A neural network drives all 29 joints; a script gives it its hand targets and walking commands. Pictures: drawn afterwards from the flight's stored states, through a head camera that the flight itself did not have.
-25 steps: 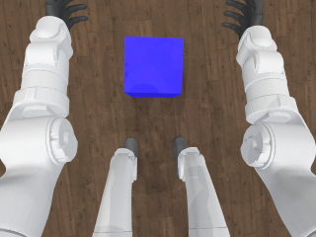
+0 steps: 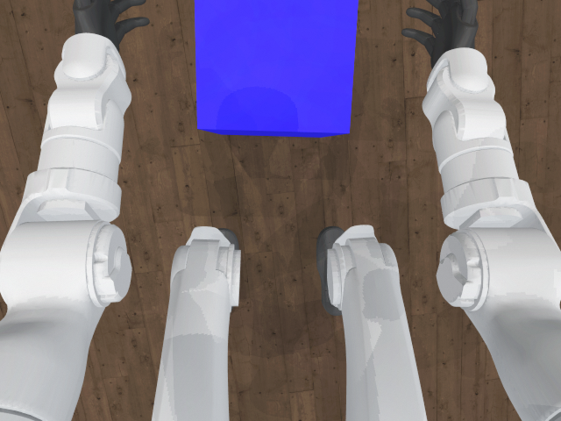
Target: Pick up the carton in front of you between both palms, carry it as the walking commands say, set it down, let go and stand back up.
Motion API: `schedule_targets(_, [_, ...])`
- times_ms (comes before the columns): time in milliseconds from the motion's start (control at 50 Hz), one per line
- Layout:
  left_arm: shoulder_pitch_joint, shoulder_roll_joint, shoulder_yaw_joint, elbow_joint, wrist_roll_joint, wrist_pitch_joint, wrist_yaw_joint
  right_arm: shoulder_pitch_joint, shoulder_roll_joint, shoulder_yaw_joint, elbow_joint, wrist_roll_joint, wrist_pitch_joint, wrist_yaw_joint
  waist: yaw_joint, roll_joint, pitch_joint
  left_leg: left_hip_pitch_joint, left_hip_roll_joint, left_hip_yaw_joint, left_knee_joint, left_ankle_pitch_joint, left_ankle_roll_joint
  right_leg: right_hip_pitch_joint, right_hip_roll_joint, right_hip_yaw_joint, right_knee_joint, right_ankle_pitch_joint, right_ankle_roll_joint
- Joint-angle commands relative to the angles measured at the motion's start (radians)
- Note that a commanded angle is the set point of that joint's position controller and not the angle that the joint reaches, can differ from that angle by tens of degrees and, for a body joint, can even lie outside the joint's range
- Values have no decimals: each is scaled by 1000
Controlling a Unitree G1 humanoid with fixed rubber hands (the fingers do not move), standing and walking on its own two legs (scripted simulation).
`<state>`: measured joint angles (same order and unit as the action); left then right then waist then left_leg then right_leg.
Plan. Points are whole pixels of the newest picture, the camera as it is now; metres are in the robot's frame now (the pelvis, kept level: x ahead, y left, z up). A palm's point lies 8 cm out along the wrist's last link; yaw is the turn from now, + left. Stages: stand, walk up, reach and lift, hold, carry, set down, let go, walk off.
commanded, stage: reach and lift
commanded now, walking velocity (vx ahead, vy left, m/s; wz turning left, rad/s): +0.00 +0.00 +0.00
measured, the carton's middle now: (273, 73) +0.53 +0.01 -0.35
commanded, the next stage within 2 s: none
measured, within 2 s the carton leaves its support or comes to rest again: leaves its support in 1.26 s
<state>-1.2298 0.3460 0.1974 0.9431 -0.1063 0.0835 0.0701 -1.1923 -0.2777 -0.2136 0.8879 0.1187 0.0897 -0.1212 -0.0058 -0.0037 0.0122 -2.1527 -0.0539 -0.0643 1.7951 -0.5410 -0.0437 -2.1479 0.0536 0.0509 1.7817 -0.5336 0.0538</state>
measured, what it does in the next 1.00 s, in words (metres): lowers itself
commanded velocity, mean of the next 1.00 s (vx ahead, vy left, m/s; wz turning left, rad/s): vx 0.00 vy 0.00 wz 0.00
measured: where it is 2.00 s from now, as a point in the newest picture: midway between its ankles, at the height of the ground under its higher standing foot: (278, 287)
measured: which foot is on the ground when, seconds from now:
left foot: down 0.00-1.00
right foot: down 0.00-1.00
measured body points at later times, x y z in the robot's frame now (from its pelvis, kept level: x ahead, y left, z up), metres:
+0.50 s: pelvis -0.02 +0.00 -0.11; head +0.36 +0.01 +0.12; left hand +0.55 +0.20 -0.30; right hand +0.54 -0.17 -0.30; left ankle +0.08 +0.13 -0.44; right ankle +0.09 -0.13 -0.44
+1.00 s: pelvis -0.03 +0.00 -0.10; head +0.35 +0.01 +0.13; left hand +0.55 +0.17 -0.29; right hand +0.54 -0.14 -0.29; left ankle +0.08 +0.13 -0.44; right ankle +0.09 -0.13 -0.44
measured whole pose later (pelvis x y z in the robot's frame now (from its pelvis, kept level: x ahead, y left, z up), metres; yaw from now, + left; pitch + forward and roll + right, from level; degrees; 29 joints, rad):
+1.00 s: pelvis -0.03 +0.00 -0.10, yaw -1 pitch +36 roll -1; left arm -1.61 0.37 0.06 1.23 -0.17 0.07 0.11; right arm -1.55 -0.26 -0.16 1.15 0.16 0.07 -0.17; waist 0.00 -0.02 0.42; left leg -2.25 -0.04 -0.05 2.19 -0.58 -0.04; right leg -2.24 0.06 0.04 2.17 -0.56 0.07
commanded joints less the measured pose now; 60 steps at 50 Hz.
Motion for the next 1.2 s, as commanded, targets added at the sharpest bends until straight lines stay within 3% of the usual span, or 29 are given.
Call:
schedule_targets(0, [-333, 159, -29, -111, -45, 2, 11, -313, -140, 30, -113, 43, 4, -14, 6, 33, -1250, 674, -3, 125, -32, 425, -20, 643, 11, -124, -22, 405, 12])
schedule_targets(40, [-380, 164, -41, -67, -58, 16, 15, -367, -151, 34, -73, 53, 17, -18, 2, 27, -1175, 600, 4, 126, -9, 311, -17, 620, 5, -123, 6, 310, 8])
schedule_targets(120, [-453, 171, -55, 41, -63, 16, 13, -446, -160, 28, 26, 49, 17, -13, 0, 23, -1026, 522, 21, 115, 50, 205, -10, 530, -9, -121, 65, 199, 8])
schedule_targets(260, [-540, 191, -65, 156, -57, -19, 8, -531, -179, 35, 160, 47, -19, 2, 6, 23, -869, 458, 37, 93, 151, 192, -8, 452, -23, -105, 176, 186, 6])
schedule_targets(320, [-589, 208, -79, 129, -74, -38, 15, -577, -206, 57, 149, 65, -40, -1, 14, 21, -904, 454, 35, 94, 196, 235, -10, 488, -26, -98, 224, 235, 1])
schedule_targets(360, [-612, 216, -96, 114, -87, -50, 18, -602, -214, 67, 132, 74, -52, -6, 1, 7, -894, 459, 33, 86, 217, 279, -3, 478, -22, -101, 248, 283, 1])
schedule_targets(540, [-539, 194, -153, 150, -124, -56, 13, -520, -147, 114, 130, 127, -59, -26, 14, 27, -967, 544, 25, 89, 273, 419, 4, 540, 1, -106, 298, 420, 5])
schedule_targets(720, [-554, 174, -131, 156, -101, -58, 15, -515, -140, 73, 146, 83, -61, -29, -3, 30, -860, 467, 22, 79, 248, 331, 3, 458, 3, -111, 276, 330, 2])
schedule_targets(840, [-639, 65, -197, 159, -131, -48, 6, -614, -35, 131, 137, 109, -53, -20, 4, 21, -824, 463, 12, 83, 225, 257, 8, 476, 12, -105, 255, 267, -4])
schedule_targets(900, [-648, 42, -156, 181, -77, -40, 8, -627, -13, 98, 157, 62, -46, -20, 7, 15, -789, 461, 4, 83, 218, 227, 1, 491, 21, -108, 251, 240, -2])
schedule_targets(920, [-714, -148, -214, 146, -85, -33, -25, -692, 157, 139, 129, 63, -41, 9, 6, 16, -787, 465, -7, 82, 214, 228, 8, 505, 34, -107, 249, 240, -11])
schedule_targets(980, [-826, -606, -258, 145, -44, 0, -145, -834, 614, 187, 114, 10, -5, 129, 8, 23, -724, 427, -36, 89, 233, 213, 18, 455, 63, -110, 265, 226, -16])
schedule_targets(1020, [-817, -795, -231, 115, -4, 37, -222, -859, 794, 170, 86, -31, 31, 207, 11, 15, -682, 392, -51, 107, 243, 201, 27, 411, 73, -127, 272, 201, -19])
schedule_targets(1100, [-775, -937, -220, 36, 8, 80, -290, -835, 931, 178, 13, -43, 74, 271, 17, 4, -685, 359, -57, 126, 262, 261, 32, 387, 78, -140, 288, 248, -26])
schedule_targets(1180, [-807, -1007, -308, -93, -51, 94, -287, -827, 1025, 262, -85, 27, 87, 269, 24, 10, -921, 460, -61, 138, 269, 373, 32, 490, 84, -146, 306, 369, -29])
